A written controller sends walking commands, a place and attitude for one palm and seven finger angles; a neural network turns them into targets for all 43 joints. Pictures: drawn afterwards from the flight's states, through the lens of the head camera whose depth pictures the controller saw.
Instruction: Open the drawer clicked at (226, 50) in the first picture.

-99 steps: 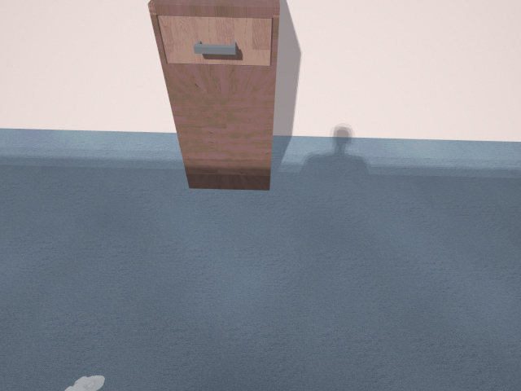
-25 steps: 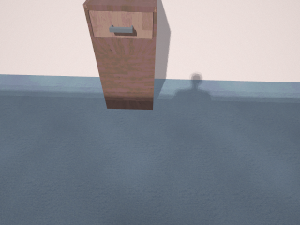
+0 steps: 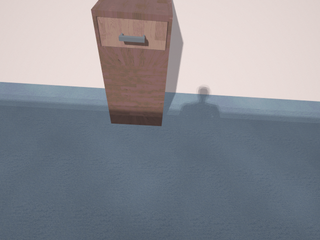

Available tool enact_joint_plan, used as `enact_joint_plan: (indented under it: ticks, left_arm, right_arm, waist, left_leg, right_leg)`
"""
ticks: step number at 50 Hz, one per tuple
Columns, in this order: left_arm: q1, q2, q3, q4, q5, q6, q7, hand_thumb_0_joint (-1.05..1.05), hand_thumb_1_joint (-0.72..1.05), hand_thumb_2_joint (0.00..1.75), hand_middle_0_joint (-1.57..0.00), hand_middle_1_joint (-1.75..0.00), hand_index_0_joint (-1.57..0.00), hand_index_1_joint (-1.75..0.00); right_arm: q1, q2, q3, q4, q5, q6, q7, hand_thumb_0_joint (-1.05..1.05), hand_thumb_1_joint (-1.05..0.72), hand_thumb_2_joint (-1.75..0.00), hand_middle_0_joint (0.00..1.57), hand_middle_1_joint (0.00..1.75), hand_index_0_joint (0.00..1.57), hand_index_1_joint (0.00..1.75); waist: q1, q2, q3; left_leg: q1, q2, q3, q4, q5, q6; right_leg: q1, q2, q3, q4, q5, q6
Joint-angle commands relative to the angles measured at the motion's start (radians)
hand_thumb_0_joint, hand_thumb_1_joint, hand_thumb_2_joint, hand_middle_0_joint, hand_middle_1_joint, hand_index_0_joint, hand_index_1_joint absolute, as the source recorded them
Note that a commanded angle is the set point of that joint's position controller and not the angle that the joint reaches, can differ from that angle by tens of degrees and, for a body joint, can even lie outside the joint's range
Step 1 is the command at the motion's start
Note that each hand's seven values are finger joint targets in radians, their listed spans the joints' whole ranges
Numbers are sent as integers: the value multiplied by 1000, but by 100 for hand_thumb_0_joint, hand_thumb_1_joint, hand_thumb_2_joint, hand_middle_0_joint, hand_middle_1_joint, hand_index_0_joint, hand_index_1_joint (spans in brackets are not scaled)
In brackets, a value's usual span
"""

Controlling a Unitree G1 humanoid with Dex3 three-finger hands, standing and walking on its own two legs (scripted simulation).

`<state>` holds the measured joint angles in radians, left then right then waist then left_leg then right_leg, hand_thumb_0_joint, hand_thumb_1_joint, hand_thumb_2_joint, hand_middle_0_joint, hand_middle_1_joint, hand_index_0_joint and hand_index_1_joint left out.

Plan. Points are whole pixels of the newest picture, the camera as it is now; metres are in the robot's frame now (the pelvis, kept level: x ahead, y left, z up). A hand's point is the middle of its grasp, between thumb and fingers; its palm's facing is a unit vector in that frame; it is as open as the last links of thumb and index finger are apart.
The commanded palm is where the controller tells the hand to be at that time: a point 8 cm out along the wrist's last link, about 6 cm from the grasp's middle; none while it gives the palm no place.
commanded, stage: walk to a spot facing it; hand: left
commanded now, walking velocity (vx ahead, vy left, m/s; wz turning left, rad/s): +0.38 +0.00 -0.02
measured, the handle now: (132, 37) +1.11 +0.23 +0.01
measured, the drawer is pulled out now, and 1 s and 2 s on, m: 0.00 0.00 0.00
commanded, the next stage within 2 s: take the last steps up to it in 0.38 s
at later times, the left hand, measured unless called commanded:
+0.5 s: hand (118, 203) +0.27 +0.14 -0.17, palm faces +0.06 -0.98 -0.19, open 7.2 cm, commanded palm none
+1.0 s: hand (111, 177) +0.35 +0.19 -0.16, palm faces +0.09 -0.99 -0.14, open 7.4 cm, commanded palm none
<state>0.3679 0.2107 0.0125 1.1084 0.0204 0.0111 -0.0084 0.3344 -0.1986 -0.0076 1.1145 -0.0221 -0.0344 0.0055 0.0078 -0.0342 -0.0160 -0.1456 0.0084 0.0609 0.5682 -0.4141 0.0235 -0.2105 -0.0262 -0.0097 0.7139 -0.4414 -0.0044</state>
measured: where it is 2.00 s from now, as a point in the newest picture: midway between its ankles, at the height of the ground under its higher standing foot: (164, 191)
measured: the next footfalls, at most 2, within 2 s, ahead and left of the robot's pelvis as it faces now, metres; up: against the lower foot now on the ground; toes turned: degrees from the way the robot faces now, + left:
right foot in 0.32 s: +0.28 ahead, -0.15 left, +0.00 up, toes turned -9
left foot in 0.68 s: +0.36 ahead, +0.10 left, +0.00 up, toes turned +14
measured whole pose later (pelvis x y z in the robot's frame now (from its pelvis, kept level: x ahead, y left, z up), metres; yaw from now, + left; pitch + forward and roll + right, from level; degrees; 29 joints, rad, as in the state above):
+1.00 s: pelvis +0.36 +0.01 +0.02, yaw +2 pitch -1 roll +0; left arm 0.29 0.17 0.05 1.09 0.03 0.01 -0.01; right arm 0.37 -0.12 -0.04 1.11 -0.02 -0.07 -0.02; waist 0.01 -0.03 0.03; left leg -0.08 0.02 0.22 0.34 -0.25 0.05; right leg -0.53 -0.12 -0.08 0.96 -0.24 0.04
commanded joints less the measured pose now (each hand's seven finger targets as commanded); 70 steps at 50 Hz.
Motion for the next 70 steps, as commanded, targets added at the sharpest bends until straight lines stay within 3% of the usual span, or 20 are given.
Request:
enact_joint_plan:
  ticks: [1,10,14,15,16,17,19,23,32,33,34,35,36,41,54,58,60,61,67,70]
  left_arm:
    - [-238,93,31,-156,0,-63,0,0,90,90,-20,-30,-20,-30]
    - [-294,-17,31,-165,-6,-44,-26,0,90,90,-20,-30,-20,-30]
    - [-2,47,58,-82,4,-59,-12,0,90,90,-20,-30,-20,-30]
    - [133,117,78,-43,13,-74,-1,0,90,90,-20,-30,-20,-30]
    - [231,229,104,-28,12,-82,18,0,90,90,-20,-30,-20,-30]
    - [218,256,107,-23,-7,-74,20,0,90,90,-20,-30,-20,-30]
    - [11,159,77,-71,-4,-73,24,0,90,90,-20,-30,-20,-30]
    - [-122,61,45,-98,10,-80,35,0,90,90,-20,-30,-20,-30]
    - [-85,106,58,-83,7,-57,21,0,90,90,-20,-30,-20,-30]
    - [-67,78,53,-86,4,-50,17,0,90,90,-20,-30,-20,-30]
    - [-59,27,45,-109,-3,-45,8,0,90,90,-20,-30,-20,-30]
    - [-97,12,41,-148,-1,-49,6,0,90,90,-20,-30,-20,-30]
    - [-126,37,44,-150,9,-44,12,0,90,90,-20,-30,-20,-30]
    - [-27,1,50,-70,13,-37,-8,0,90,90,-20,-30,-20,-30]
    - [-226,-30,44,-106,4,-31,-10,0,90,90,-20,-30,-20,-30]
    - [-22,22,60,-43,10,-52,-7,0,90,90,-20,-30,-20,-30]
    - [226,207,99,16,7,-75,14,0,90,90,-20,-30,-20,-30]
    - [207,193,91,9,-9,-72,23,0,90,90,-20,-30,-20,-30]
    - [-68,23,48,-60,8,-83,37,0,90,90,-20,-30,-20,-30]
    - [-55,46,47,-58,6,-81,30,0,90,90,-20,-30,-20,-30]
  right_arm:
    - [266,-149,-35,32,1,-38,-40,0,-90,-90,20,30,20,30]
    - [235,-78,-34,64,-1,-57,-49,0,-90,-90,20,30,20,30]
    - [189,-109,-46,66,10,-50,-46,0,-90,-90,20,30,20,30]
    - [198,-79,-44,57,16,-49,-36,0,-90,-90,20,30,20,30]
    - [249,-10,-33,25,30,-52,-29,0,-90,-90,20,30,20,30]
    - [188,-6,-40,2,30,-44,-31,0,-90,-90,20,30,20,30]
    - [83,5,-49,-24,13,-28,-18,0,-90,-90,20,30,20,30]
    - [155,53,-46,-8,-3,26,-7,0,-90,-90,20,30,20,30]
    - [66,5,-52,-82,-2,-4,14,0,-90,-90,20,30,20,30]
    - [118,-41,-59,-64,-4,-10,10,0,-90,-90,20,30,20,30]
    - [188,-131,-79,-54,-14,-17,-1,0,-90,-90,20,30,20,30]
    - [244,-196,-89,-53,-19,-15,-9,0,-90,-90,20,30,20,30]
    - [212,-188,-85,-55,-14,-14,-21,0,-90,-90,20,30,20,30]
    - [38,-59,-51,-90,2,-50,-32,0,-90,-90,20,30,20,30]
    - [163,-60,-60,19,-8,-33,-33,0,-90,-90,20,30,20,30]
    - [122,-58,-58,27,-1,-25,-31,0,-90,-90,20,30,20,30]
    - [132,29,-37,-23,17,-34,-15,0,-90,-90,20,30,20,30]
    - [84,-10,-46,-38,17,-18,-18,0,-90,-90,20,30,20,30]
    - [91,61,-47,-11,-4,18,-7,0,-90,-90,20,30,20,30]
    - [37,60,-41,-39,-2,21,1,0,-90,-90,20,30,20,30]
  waist:
    - [-103,95,187]
    - [-52,182,182]
    - [94,122,32]
    - [144,36,-44]
    - [149,-193,-179]
    - [137,-151,-165]
    - [67,-74,51]
    - [-56,-41,83]
    - [-67,-11,102]
    - [-84,102,88]
    - [-109,330,94]
    - [-128,417,98]
    - [-115,366,101]
    - [-13,141,64]
    - [-55,162,158]
    - [53,81,68]
    - [117,-299,-108]
    - [113,-207,-103]
    - [-38,-66,72]
    - [-26,-61,77]
  left_leg:
    - [276,386,-447,-305,568,222]
    - [104,227,-88,-373,597,124]
    - [58,196,-9,-10,860,72]
    - [-127,156,1,242,666,38]
    - [-361,11,30,614,11,3]
    - [-418,21,-63,811,-153,24]
    - [-465,115,-91,852,0,24]
    - [-312,152,-53,622,67,-16]
    - [-17,78,107,31,172,-45]
    - [76,99,56,-54,112,-42]
    - [115,275,-230,-244,-60,24]
    - [116,430,-497,-403,-127,122]
    - [75,460,-533,-421,-174,148]
    - [7,299,-119,-390,225,83]
    - [71,315,-2,-347,390,121]
    - [-32,236,71,-62,436,61]
    - [-419,38,140,504,-136,-19]
    - [-434,65,17,654,-176,-6]
    - [-316,143,-7,496,84,-35]
    - [-292,119,27,316,117,-45]
  right_leg:
    - [-584,-59,10,403,-53,-19]
    - [-293,-36,-135,-1,219,-17]
    - [110,31,-162,-138,291,-62]
    - [349,-78,-43,-169,280,-102]
    - [519,-398,409,-289,284,-215]
    - [417,-492,547,-420,181,-266]
    - [80,-431,409,-496,-42,-213]
    - [-202,-328,33,-521,100,-123]
    - [-217,-225,-70,-402,-37,-96]
    - [-254,-170,-97,-269,-54,-71]
    - [-362,-57,-178,-7,-86,-18]
    - [-456,14,-161,258,-180,-1]
    - [-493,-30,-64,428,-137,-13]
    - [-398,-103,-23,443,183,19]
    - [-303,-82,-111,-22,201,15]
    - [69,-16,-158,-206,264,-20]
    - [442,-413,393,-382,353,-183]
    - [344,-447,436,-457,272,-221]
    - [-78,-283,26,-518,349,-145]
    - [-56,-257,-11,-524,364,-151]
